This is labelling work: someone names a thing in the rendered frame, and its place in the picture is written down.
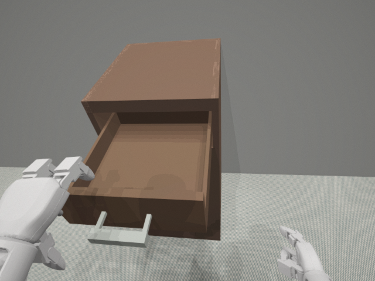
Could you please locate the robot left forearm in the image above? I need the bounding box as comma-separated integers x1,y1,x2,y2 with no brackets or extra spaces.
0,237,38,281

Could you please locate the handle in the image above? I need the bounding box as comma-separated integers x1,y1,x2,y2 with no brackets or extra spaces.
87,211,152,248

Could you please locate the left robot hand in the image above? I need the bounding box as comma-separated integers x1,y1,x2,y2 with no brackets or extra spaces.
0,156,95,270

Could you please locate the right robot hand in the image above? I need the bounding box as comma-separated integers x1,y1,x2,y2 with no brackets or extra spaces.
277,226,324,281

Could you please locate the drawer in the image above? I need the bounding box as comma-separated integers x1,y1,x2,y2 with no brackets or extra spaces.
61,111,213,233

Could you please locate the cabinet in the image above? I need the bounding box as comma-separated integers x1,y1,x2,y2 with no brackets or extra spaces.
81,38,221,241

